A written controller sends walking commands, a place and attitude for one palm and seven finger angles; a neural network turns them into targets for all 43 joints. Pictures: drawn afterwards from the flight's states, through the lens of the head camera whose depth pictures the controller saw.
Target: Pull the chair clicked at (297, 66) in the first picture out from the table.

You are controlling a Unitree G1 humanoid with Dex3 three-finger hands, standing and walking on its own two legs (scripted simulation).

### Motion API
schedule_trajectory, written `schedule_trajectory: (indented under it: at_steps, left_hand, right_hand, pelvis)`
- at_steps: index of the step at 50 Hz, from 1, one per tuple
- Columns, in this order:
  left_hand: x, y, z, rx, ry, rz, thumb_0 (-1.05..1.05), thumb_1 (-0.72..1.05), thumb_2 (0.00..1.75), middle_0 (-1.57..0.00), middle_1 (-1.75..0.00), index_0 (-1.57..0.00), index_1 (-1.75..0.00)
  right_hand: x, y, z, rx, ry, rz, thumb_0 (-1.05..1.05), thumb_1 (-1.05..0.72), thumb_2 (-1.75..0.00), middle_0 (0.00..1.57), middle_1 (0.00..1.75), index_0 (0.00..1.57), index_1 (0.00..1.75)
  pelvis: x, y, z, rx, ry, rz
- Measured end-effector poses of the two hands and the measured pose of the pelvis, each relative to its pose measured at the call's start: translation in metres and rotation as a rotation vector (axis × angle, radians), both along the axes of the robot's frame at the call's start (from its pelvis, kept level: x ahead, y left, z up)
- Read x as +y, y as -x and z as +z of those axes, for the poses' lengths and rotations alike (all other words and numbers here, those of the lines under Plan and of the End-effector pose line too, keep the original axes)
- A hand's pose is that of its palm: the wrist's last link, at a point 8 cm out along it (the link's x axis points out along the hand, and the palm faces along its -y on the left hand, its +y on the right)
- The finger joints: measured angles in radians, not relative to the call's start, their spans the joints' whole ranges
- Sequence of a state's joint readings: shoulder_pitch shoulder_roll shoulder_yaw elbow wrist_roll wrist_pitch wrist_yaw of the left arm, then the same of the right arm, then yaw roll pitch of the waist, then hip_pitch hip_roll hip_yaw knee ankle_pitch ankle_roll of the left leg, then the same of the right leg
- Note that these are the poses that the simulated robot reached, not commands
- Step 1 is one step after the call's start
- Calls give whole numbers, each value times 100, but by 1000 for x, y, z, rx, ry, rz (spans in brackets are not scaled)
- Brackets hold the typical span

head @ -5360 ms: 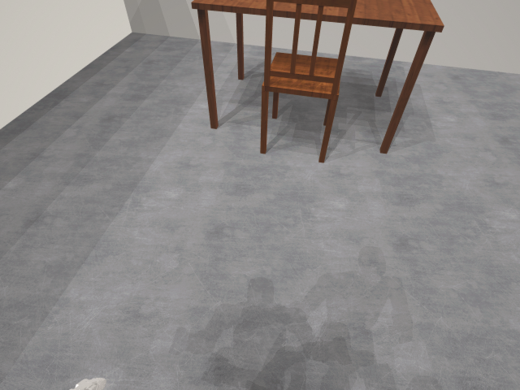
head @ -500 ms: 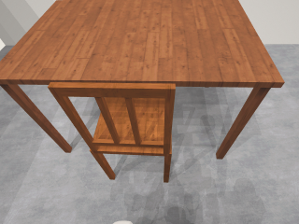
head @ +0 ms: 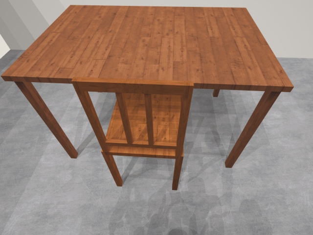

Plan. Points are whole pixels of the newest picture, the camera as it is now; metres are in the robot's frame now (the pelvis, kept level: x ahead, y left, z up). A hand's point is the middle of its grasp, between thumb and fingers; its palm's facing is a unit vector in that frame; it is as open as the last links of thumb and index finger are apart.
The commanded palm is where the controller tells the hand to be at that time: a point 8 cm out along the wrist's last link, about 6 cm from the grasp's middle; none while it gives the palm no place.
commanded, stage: come to a stop and stand still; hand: left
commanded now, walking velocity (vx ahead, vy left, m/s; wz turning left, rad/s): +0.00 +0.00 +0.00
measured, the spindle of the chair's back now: (125, 120) +0.52 +0.17 -0.09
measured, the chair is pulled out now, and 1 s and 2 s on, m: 0.00 0.00 0.00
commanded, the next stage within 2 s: look again from close up in 0.44 s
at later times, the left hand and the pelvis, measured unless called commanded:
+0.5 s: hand out of the picture -0.03 +0.14 -0.17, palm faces +0.05 -0.99 -0.16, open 7.4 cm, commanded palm none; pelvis -0.01 -0.01 +0.00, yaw +0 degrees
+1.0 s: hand out of the picture +0.04 +0.21 -0.17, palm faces +0.05 -0.97 -0.22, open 7.4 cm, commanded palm none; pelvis -0.01 +0.03 -0.01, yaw +1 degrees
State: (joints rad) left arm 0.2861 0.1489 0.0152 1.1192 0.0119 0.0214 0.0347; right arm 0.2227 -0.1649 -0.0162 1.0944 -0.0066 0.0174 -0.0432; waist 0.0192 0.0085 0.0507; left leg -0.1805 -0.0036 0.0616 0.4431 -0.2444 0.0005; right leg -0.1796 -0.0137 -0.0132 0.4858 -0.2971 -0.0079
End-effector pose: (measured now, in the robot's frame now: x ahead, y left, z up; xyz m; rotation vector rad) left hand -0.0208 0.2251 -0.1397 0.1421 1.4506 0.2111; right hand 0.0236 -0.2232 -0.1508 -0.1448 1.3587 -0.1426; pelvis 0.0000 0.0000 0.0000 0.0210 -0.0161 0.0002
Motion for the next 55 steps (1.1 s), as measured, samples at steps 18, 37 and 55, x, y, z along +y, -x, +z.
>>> schedule_trajectory:
  at_steps: [18, 37, 55]
  left_hand:
    - [-35, 18, -5, -17, 68, -8, 1, 91, 90, -21, -30, -20, -30]
    - [6, -17, -3, -118, -12, -44, 1, 91, 90, -21, -30, -20, -30]
    - [36, -28, -6, -199, 9, -55, 1, 91, 90, -20, -30, -20, -30]
  right_hand:
    - [-1, 64, 6, 108, -20, -23, 1, -91, -90, 20, 30, 20, 30]
    - [4, 25, -1, -5, 2, -18, 1, -91, -90, 20, 30, 20, 30]
    - [28, -21, 14, -164, 30, 43, 1, -92, -90, 20, 30, 20, 30]
  pelvis:
    - [-15, 18, 4, -11, 13, 6]
    - [4, 5, -5, 14, 31, 29]
    - [33, 16, -4, -26, 28, 10]
